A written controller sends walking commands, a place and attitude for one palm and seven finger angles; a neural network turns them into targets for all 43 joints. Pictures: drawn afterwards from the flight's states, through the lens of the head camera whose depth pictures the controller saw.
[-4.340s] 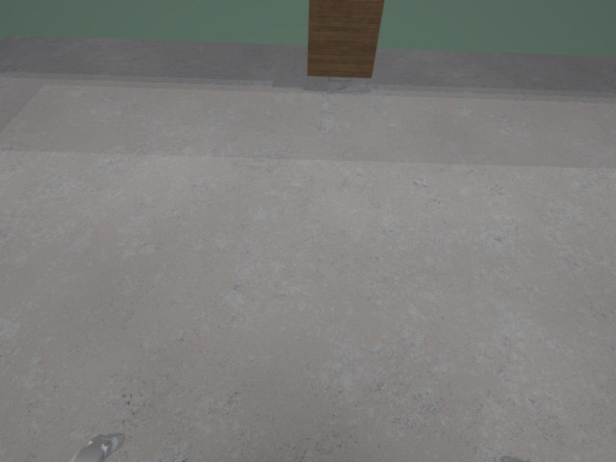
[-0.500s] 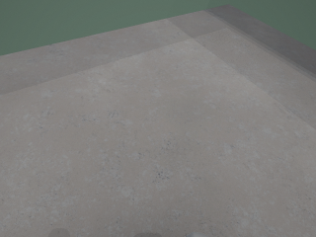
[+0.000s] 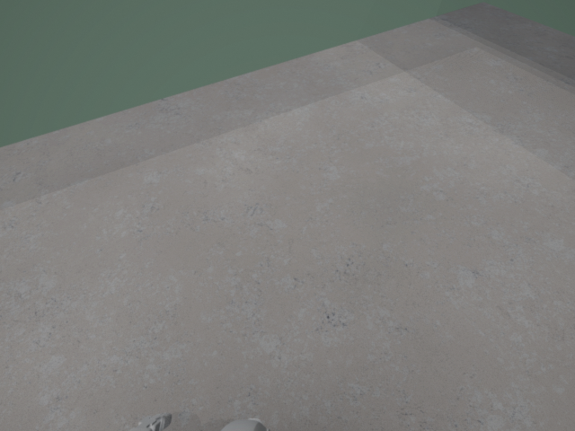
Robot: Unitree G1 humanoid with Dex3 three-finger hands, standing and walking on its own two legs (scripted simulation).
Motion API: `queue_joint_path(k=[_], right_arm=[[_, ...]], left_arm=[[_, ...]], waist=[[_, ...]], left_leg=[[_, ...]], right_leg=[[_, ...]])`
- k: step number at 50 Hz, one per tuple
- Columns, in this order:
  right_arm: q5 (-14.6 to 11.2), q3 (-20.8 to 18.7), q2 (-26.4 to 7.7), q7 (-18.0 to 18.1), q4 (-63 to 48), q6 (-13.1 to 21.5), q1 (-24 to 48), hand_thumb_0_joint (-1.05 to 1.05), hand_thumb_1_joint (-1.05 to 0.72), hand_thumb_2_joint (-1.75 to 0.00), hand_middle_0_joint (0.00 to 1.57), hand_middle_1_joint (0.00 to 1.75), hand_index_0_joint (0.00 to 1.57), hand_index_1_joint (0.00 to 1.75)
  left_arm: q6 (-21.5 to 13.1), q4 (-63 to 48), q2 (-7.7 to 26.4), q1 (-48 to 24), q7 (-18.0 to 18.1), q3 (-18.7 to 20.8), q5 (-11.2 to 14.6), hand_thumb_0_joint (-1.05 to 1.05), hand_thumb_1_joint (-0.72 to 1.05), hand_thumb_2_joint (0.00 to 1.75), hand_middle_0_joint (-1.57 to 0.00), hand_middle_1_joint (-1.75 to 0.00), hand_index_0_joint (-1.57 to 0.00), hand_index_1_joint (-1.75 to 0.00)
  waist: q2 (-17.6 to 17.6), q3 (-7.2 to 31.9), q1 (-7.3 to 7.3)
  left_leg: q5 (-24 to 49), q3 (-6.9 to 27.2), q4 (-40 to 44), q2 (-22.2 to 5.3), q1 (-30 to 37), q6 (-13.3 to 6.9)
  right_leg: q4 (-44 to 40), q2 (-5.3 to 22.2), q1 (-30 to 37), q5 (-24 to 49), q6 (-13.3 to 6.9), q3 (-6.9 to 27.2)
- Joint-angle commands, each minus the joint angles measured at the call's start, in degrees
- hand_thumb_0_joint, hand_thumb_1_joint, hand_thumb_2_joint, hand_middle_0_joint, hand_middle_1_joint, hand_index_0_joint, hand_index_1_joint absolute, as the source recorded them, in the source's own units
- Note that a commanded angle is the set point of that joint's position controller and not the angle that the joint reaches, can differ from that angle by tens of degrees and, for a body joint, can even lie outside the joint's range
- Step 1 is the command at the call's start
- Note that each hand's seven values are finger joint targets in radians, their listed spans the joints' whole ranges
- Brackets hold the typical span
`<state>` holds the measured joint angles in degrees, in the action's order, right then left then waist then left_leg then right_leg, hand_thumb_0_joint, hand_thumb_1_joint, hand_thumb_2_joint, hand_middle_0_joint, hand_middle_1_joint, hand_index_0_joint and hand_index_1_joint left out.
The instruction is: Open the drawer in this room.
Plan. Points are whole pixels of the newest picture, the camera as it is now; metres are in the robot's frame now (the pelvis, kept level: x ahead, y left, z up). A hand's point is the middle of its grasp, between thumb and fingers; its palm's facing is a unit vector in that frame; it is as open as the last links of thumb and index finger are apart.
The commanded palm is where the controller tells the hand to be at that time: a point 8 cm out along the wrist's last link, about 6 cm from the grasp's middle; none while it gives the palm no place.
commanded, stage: turn or walk to find it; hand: left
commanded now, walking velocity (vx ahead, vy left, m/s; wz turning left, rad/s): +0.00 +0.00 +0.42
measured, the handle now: out of the picture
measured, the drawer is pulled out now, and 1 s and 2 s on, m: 0.00 0.00 0.00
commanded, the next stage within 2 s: none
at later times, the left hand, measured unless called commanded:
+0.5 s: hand out of the picture -0.06 +0.27 -0.19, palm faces +0.27 -0.93 -0.24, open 7.4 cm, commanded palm none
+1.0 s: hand out of the picture -0.01 +0.23 -0.14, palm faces +0.40 -0.87 -0.28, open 7.4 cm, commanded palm none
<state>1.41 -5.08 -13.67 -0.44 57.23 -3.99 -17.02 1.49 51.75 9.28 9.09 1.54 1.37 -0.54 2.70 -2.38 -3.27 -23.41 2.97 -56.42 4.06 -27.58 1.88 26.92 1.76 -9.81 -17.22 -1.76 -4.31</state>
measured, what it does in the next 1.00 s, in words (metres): steps on the spot, turning left: left foot, then right foot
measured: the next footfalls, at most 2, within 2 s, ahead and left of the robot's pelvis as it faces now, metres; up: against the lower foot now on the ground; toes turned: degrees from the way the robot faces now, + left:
left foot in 0.36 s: +0.00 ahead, +0.16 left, +0.00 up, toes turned +15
right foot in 0.88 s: +0.03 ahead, -0.07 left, +0.00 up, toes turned +18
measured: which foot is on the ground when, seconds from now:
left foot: up 0.00-0.34, down 0.36-0.88, up 0.90-1.00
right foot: down 0.00-0.36, up 0.38-0.86, down 0.88-1.00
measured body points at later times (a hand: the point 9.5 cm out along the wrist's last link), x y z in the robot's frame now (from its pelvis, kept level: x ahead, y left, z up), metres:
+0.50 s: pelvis -0.02 +0.06 -0.01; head +0.01 +0.10 +0.44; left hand -0.07 +0.32 -0.17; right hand +0.16 -0.16 -0.13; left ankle -0.04 +0.15 -0.74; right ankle -0.03 -0.09 -0.67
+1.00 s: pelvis -0.03 +0.01 +0.00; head +0.01 -0.02 +0.45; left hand -0.03 +0.27 -0.12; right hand +0.08 -0.22 -0.17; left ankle -0.09 +0.13 -0.67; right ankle -0.01 -0.08 -0.74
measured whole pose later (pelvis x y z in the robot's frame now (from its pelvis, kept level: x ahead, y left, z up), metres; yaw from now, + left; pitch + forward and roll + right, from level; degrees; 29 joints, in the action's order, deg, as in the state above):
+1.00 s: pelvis -0.03 +0.01 +0.00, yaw +25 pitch +0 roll +2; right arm 1.5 -5.0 -14.0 -0.8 56.6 -4.4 -15.8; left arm 1.4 50.9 9.3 9.3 1.3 1.5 -0.7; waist 3.2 -3.3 -2.6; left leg -23.4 2.7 -59.5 3.1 -27.7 1.8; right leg 29.2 3.0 -11.7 -17.3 -1.9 -6.2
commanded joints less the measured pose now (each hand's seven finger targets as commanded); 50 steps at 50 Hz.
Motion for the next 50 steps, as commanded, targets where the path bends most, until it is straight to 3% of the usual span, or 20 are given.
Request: queue_joint_path(k=[1,6,13,16,17,18,19,20,21,23,25,36,41,42,43,44,45,47,48,50], right_arm=[[-0.14,-0.84,-3.68,-0.3,-2.49,0.61,-1.3,0.0,-0.9,-0.9,0.2,0.3,0.2,0.3],[-0.07,-0.36,-3.74,-0.24,-3.88,0.43,4.71,0.0,-0.9,-0.9,0.2,0.3,0.2,0.3],[-0.94,1.13,-2.17,-0.32,-5.95,1.7,10.43,0.0,-0.9,-0.9,0.2,0.3,0.2,0.3],[-0.77,0.81,-4.27,-0.13,-4.87,2.63,5.04,0.0,-0.9,-0.9,0.2,0.3,0.2,0.3],[-0.38,-0.1,-8.66,0.04,-4.51,3.33,2.37,0.0,-0.9,-0.9,0.2,0.3,0.2,0.3],[-0.47,-1.43,-13.88,0.29,-4.59,3.52,-0.13,0.0,-0.9,-0.9,0.2,0.3,0.2,0.3],[-0.65,-1.56,-14.92,0.61,-3.66,2.88,-2.4,0.0,-0.9,-0.9,0.2,0.3,0.2,0.3],[-0.35,-0.98,-12.63,1.0,-3.42,2.96,-0.63,0.0,-0.9,-0.9,0.2,0.3,0.2,0.3],[-0.23,-0.67,-11.47,1.47,-4.68,3.09,2.75,0.0,-0.9,-0.9,0.2,0.3,0.2,0.3],[-0.24,0.34,-9.09,1.67,-5.96,3.32,6.73,0.0,-0.9,-0.9,0.2,0.3,0.2,0.3],[-0.39,0.39,-8.98,1.73,-6.17,3.74,6.51,0.0,-0.9,-0.9,0.2,0.3,0.2,0.3],[0.22,-0.56,-9.35,1.2,-6.52,2.97,3.94,0.0,-0.9,-0.9,0.2,0.3,0.2,0.3],[0.08,-0.95,-8.93,0.93,-6.65,2.69,4.47,0.0,-0.9,-0.9,0.2,0.3,0.2,0.3],[-0.32,-0.88,-8.12,0.8,-6.87,2.71,4.38,0.0,-0.9,-0.9,0.2,0.3,0.2,0.3],[-0.86,-0.57,-5.42,0.43,-7.0,2.75,3.43,0.0,-0.9,-0.9,0.2,0.3,0.2,0.3],[-0.87,0.12,-2.19,0.32,-8.67,2.81,3.88,0.0,-0.9,-0.9,0.2,0.3,0.2,0.3],[-0.24,-0.84,-5.3,0.5,-8.6,2.17,5.06,0.0,-0.9,-0.9,0.2,0.3,0.2,0.3],[0.08,-1.31,-5.21,-0.06,-5.51,0.75,2.58,0.0,-0.9,-0.9,0.2,0.3,0.2,0.3],[0.06,-1.16,-4.8,-0.36,-4.57,0.65,1.42,0.0,-0.9,-0.9,0.2,0.3,0.2,0.3],[-0.01,-0.86,-3.73,-0.6,-3.41,0.64,-0.15,0.0,-0.9,-0.9,0.2,0.3,0.2,0.3]], left_arm=[[-2.35,-3.69,9.58,0.47,0.56,2.43,-0.09,0.0,0.9,0.9,-0.2,-0.3,-0.2,-0.3],[-2.25,-1.81,10.59,5.75,0.67,3.0,-0.71,0.0,0.9,0.9,-0.2,-0.3,-0.2,-0.3],[-1.47,0.33,13.97,9.27,0.47,4.18,-1.47,0.0,0.9,0.9,-0.2,-0.3,-0.2,-0.3],[-1.14,0.39,14.32,7.42,0.3,4.35,-0.66,0.0,0.9,0.9,-0.2,-0.3,-0.2,-0.3],[-0.93,-0.41,12.41,8.58,0.07,4.02,-0.17,0.0,0.9,0.9,-0.2,-0.3,-0.2,-0.3],[-0.77,-2.43,8.42,8.0,-0.29,2.92,0.02,0.0,0.9,0.9,-0.2,-0.3,-0.2,-0.3],[-0.01,-3.1,8.91,5.48,0.16,2.58,-0.39,0.0,0.9,0.9,-0.2,-0.3,-0.2,-0.3],[0.47,-2.48,9.28,3.9,0.28,2.82,-0.63,0.0,0.9,0.9,-0.2,-0.3,-0.2,-0.3],[0.65,-1.99,9.07,3.0,0.06,3.02,-0.52,0.0,0.9,0.9,-0.2,-0.3,-0.2,-0.3],[0.52,-0.91,9.67,3.13,-0.63,3.23,-0.58,0.0,0.9,0.9,-0.2,-0.3,-0.2,-0.3],[0.52,-0.2,9.07,4.71,-0.82,3.12,-0.58,0.0,0.9,0.9,-0.2,-0.3,-0.2,-0.3],[0.6,-3.64,7.61,-0.62,-0.36,2.86,-0.24,0.0,0.9,0.9,-0.2,-0.3,-0.2,-0.3],[-0.43,-3.32,7.56,3.29,0.02,2.97,0.25,0.0,0.9,0.9,-0.2,-0.3,-0.2,-0.3],[-0.92,-3.09,8.4,5.01,0.16,3.16,0.21,0.0,0.9,0.9,-0.2,-0.3,-0.2,-0.3],[-1.57,-3.06,11.92,6.15,0.5,3.76,-0.38,0.0,0.9,0.9,-0.2,-0.3,-0.2,-0.3],[-1.82,-3.13,16.74,7.05,0.79,4.74,-1.14,0.0,0.9,0.9,-0.2,-0.3,-0.2,-0.3],[-1.34,-3.96,16.74,6.16,0.8,4.29,-0.67,0.0,0.9,0.9,-0.2,-0.3,-0.2,-0.3],[-1.51,-5.3,12.63,-1.35,0.81,3.76,-0.41,0.0,0.9,0.9,-0.2,-0.3,-0.2,-0.3],[-1.4,-5.72,11.31,-2.86,0.75,3.12,-0.24,0.0,0.9,0.9,-0.2,-0.3,-0.2,-0.3],[-2.16,-5.1,9.75,-1.5,0.5,2.68,-0.26,0.0,0.9,0.9,-0.2,-0.3,-0.2,-0.3]], waist=[[-11.11,-1.01,1.25],[-12.12,-1.65,3.85],[-16.08,1.91,6.22],[-12.78,5.77,2.59],[-2.55,9.47,1.31],[14.39,10.43,0.27],[10.87,11.14,-1.01],[8.33,8.52,-0.45],[10.72,5.8,0.4],[7.27,2.42,2.0],[4.97,3.58,2.61],[5.8,3.19,1.56],[4.42,5.58,3.75],[2.34,7.0,4.64],[-5.99,7.85,5.07],[-20.78,6.3,5.91],[-15.77,5.3,6.18],[-13.07,0.79,2.35],[-10.08,-0.83,1.24],[-10.56,-0.48,1.16]], left_leg=[[4.21,-0.57,-12.88,-4.44,-5.69,2.44],[1.91,-1.96,-8.64,-6.42,-5.74,3.34],[-2.58,-7.49,13.88,-5.14,4.46,1.73],[12.59,-8.44,31.61,-4.8,16.5,0.5],[25.38,-1.36,34.85,-11.7,27.57,-2.05],[49.46,16.22,34.27,-26.04,34.78,-8.77],[54.28,14.88,33.6,-28.79,30.41,-13.73],[45.67,10.95,34.93,-25.74,26.3,-13.45],[41.64,11.04,35.58,-23.49,23.93,-13.0],[39.98,7.84,36.33,-19.93,19.96,-11.07],[42.79,6.26,36.14,-17.97,21.76,-10.37],[28.37,14.51,37.94,-16.78,17.41,-11.88],[28.48,16.64,33.72,-14.03,12.7,-9.86],[24.96,15.46,31.02,-11.97,9.7,-7.68],[15.0,11.56,24.69,-7.98,1.37,-4.3],[-5.52,0.6,11.51,0.35,-7.84,-0.14],[-9.98,1.83,0.19,-1.63,-5.29,-0.18],[-2.36,2.55,-10.4,-3.46,-4.23,0.24],[0.32,1.56,-12.26,-4.25,-4.52,0.56],[4.21,-0.3,-13.85,-4.71,-5.19,1.77]], right_leg=[[-9.39,13.64,1.43,23.35,-3.4,5.37],[-8.55,16.4,3.4,23.87,-5.49,5.67],[-1.57,17.65,6.3,35.99,-5.62,2.55],[7.26,15.47,3.43,32.37,-0.92,-2.28],[17.03,12.37,-5.34,20.47,2.24,-4.86],[28.56,5.19,-20.67,-16.41,6.14,-5.08],[34.79,5.01,-19.47,-21.61,5.57,0.47],[37.27,5.66,-19.5,-18.52,5.28,2.19],[38.3,6.04,-21.3,-15.22,5.63,2.78],[38.7,5.83,-20.25,-9.36,5.96,3.2],[37.69,4.83,-19.92,-6.9,6.58,2.7],[22.04,1.86,-13.66,-7.78,6.3,3.07],[4.16,-0.42,-1.65,0.04,5.14,2.26],[-3.96,0.75,4.33,5.37,4.92,2.8],[-9.4,8.52,12.79,6.13,2.88,10.06],[-11.41,23.21,13.86,11.12,-3.39,23.66],[-11.77,26.81,4.31,12.28,-7.62,22.61],[-13.71,19.31,-2.72,4.26,-5.81,15.06],[-12.44,17.03,-3.61,6.86,-4.26,11.13],[-10.52,14.45,-0.73,14.35,-3.29,5.29]])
